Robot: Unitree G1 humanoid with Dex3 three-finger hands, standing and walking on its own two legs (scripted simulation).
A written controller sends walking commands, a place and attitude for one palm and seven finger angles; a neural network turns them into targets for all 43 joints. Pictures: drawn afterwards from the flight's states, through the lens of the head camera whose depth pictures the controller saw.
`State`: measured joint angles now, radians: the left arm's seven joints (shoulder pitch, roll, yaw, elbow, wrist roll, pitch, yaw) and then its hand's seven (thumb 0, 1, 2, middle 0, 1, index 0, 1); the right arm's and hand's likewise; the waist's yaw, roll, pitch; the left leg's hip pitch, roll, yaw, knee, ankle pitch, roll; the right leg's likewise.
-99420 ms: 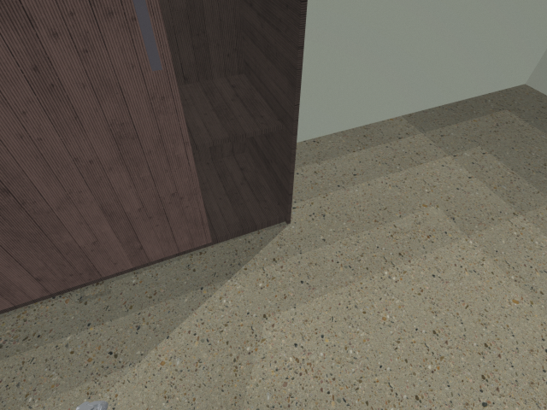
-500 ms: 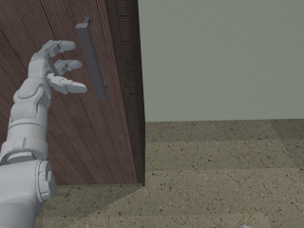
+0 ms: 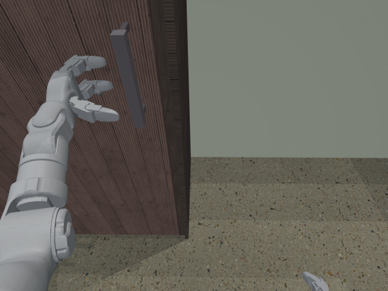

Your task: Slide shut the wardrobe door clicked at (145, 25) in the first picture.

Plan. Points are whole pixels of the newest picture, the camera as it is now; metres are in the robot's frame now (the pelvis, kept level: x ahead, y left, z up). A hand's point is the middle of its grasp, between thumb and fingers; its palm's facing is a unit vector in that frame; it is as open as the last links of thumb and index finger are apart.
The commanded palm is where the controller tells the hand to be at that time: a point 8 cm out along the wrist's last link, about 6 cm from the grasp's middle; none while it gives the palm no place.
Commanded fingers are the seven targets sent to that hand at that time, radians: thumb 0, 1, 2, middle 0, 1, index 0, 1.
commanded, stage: move the hooked fingers beside the handle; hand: left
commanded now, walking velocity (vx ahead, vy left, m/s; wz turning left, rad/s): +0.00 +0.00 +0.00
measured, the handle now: (133, 79) +0.49 +0.14 +0.21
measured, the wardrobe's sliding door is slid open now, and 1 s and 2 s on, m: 0.02 0.02 0.02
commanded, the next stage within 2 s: feel for the door with the fingertips in 0.14 s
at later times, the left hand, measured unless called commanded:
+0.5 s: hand (115, 91) +0.44 +0.16 +0.21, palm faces -0.01 -1.00 +0.00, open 14.0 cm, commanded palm +0.42 +0.21 +0.21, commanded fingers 0.00 -0.50 0.30 -0.30 -1.20 -0.30 -1.20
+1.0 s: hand (123, 88) +0.45 +0.15 +0.21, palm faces +0.02 -1.00 -0.01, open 13.9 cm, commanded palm +0.43 +0.20 +0.21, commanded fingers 0.00 -0.50 0.30 -0.30 -1.20 -0.30 -1.20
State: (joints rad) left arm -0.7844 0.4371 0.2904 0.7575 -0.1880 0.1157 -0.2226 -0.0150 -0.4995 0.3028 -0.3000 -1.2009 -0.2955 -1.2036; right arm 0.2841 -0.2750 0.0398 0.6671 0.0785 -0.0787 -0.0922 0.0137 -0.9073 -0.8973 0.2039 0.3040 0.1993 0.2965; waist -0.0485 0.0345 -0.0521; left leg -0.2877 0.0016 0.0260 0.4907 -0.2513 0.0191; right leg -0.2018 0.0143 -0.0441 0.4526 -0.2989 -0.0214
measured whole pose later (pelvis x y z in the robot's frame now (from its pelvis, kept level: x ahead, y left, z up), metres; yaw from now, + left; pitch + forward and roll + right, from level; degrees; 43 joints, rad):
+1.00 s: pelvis +0.00 -0.01 +0.00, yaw +0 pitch +2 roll +0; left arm -0.83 0.36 0.26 0.78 -0.17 0.10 -0.13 -0.01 -0.50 0.30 -0.33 -1.22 -0.31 -1.22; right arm 0.32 -0.28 0.02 0.70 0.07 -0.07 -0.08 0.01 -0.91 -0.90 0.20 0.30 0.20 0.30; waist -0.05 0.04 -0.05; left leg -0.27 0.01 0.03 0.47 -0.24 0.00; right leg -0.20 0.03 -0.04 0.45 -0.29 -0.04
